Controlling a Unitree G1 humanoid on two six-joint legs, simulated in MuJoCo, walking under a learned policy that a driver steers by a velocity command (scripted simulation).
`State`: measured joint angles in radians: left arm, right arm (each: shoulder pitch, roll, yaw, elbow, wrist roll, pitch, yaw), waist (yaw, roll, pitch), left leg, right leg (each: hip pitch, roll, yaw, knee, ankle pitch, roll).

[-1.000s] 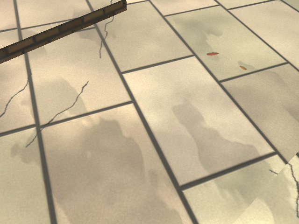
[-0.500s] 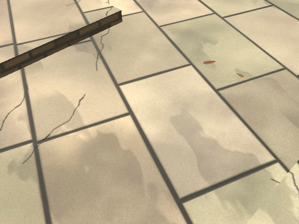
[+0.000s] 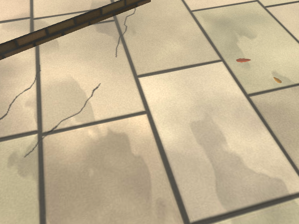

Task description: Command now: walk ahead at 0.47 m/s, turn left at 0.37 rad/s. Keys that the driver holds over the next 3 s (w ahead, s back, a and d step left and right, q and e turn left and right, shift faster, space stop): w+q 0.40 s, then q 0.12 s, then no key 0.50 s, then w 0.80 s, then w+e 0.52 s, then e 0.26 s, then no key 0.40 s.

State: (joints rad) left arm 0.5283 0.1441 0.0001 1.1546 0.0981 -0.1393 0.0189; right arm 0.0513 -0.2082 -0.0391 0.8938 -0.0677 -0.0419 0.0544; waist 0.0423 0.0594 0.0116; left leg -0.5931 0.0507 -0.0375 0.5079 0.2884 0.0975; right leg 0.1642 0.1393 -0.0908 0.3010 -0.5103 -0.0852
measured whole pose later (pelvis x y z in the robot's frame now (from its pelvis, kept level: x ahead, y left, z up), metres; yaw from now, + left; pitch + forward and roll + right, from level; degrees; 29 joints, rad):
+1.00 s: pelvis +0.53 +0.06 -0.09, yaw +24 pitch +1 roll -1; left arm 0.22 0.23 0.04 0.84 0.02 -0.03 0.02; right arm 0.20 -0.20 -0.03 0.79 -0.02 0.01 -0.02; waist 0.03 -0.02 -0.02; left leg -0.28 -0.01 -0.03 0.54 -0.28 0.01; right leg -0.30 -0.02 -0.03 0.50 -0.21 0.02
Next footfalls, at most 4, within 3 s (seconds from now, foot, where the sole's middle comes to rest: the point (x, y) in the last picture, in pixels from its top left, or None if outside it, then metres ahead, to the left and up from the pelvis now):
0.16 left None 0.30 0.12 -0.86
0.52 right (166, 190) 0.67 -0.01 -0.86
0.86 left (124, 218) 0.52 0.18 -0.86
1.74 left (103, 147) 0.91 0.33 -0.86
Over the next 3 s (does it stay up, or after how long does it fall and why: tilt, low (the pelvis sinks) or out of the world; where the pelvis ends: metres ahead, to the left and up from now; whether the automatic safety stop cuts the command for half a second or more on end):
stays up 1.32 0.31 -0.09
